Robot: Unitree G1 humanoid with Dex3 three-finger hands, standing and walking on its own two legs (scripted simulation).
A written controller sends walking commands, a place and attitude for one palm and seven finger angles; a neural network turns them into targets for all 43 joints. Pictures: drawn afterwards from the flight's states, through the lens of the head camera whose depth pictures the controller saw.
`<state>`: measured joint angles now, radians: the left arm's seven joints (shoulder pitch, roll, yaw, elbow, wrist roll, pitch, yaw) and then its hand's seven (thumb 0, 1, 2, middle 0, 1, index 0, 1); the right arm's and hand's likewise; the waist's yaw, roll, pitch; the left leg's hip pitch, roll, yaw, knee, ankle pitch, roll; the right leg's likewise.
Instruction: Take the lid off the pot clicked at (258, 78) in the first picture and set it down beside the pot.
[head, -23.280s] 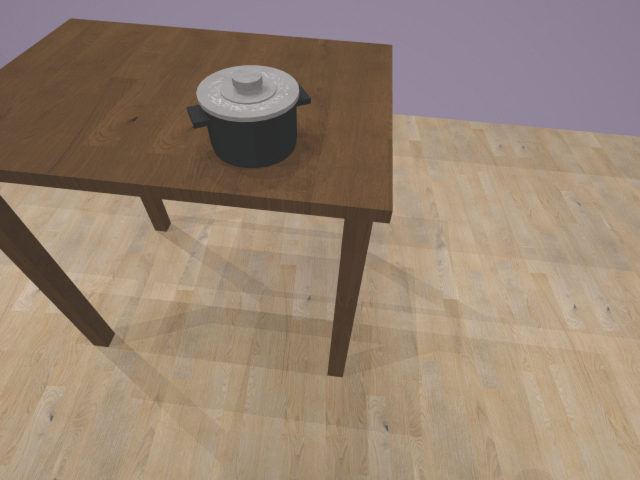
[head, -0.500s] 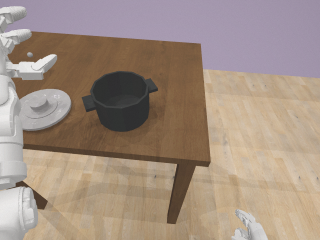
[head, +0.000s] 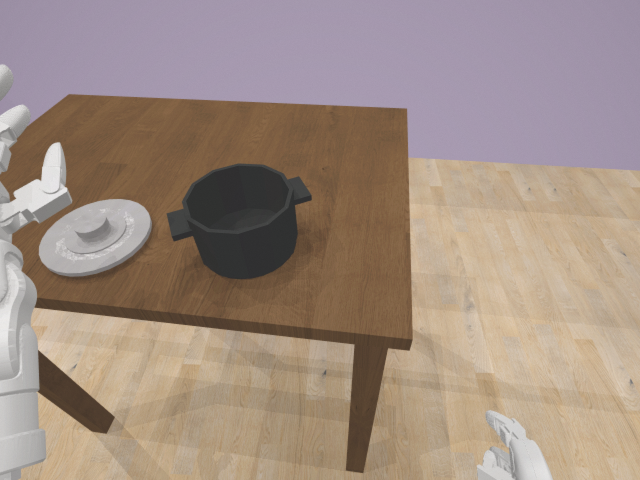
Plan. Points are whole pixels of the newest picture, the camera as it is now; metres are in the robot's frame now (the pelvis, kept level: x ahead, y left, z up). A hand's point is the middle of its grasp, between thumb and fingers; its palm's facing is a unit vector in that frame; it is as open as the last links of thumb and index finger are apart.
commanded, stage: draw the hand back to the body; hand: left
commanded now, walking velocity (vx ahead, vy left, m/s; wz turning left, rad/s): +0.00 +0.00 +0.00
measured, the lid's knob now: (91, 225) +0.45 +0.42 +0.06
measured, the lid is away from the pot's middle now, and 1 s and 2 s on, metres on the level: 0.25 0.25 0.25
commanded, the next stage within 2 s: step back with the hand held close in 0.98 s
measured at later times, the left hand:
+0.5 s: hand (6, 252) +0.22 +0.28 +0.25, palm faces +0.50 -0.83 -0.25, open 7.4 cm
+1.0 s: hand out of the picture +0.14 +0.27 +0.25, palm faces +0.48 -0.82 -0.31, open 7.4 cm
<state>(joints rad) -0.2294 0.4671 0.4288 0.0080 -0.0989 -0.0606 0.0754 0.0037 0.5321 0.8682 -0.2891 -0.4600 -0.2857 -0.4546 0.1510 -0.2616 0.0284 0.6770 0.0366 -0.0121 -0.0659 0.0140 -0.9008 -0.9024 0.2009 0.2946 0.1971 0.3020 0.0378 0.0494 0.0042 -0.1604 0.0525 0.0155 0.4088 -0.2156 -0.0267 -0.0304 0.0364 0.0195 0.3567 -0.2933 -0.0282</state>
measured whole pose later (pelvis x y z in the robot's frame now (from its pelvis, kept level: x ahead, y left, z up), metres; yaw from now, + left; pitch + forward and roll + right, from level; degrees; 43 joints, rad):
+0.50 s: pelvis -0.01 +0.01 +0.00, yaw +0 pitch -5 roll +0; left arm 0.08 0.39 0.41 -0.34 -0.12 -0.09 0.07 0.01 0.89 0.90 -0.21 -0.31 -0.21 -0.30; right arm 0.14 -0.22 0.04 0.69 0.01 -0.05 -0.07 0.01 -0.90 -0.90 0.20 0.29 0.20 0.30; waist 0.07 0.05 0.02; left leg -0.11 0.04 0.02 0.38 -0.19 -0.01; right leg 0.02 0.02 0.02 0.32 -0.26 -0.01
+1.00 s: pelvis -0.03 +0.03 +0.00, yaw +1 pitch -7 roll -1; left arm 0.34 0.37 0.39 -0.60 -0.11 -0.12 0.07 0.01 0.89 0.90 -0.21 -0.31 -0.21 -0.30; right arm 0.14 -0.20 0.04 0.69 -0.01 -0.09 -0.07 0.02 -0.90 -0.90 0.20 0.29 0.20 0.30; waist 0.09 0.04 0.03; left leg -0.12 0.02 0.01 0.41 -0.18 0.00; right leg 0.04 0.01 0.01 0.31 -0.24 0.01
